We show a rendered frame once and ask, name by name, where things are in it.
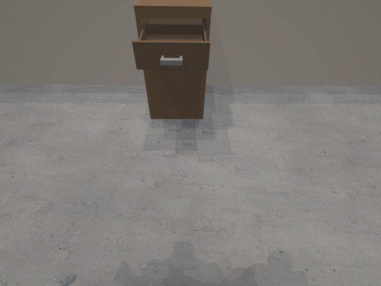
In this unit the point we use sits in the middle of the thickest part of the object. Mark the handle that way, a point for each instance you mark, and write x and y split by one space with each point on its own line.
171 61

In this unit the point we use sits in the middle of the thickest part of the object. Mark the cabinet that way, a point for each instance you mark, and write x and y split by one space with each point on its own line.
174 94

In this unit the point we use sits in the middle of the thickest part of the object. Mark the robot left hand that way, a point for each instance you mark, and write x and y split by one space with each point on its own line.
63 280

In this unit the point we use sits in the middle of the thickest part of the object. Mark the drawer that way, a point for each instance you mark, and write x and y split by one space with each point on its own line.
171 41

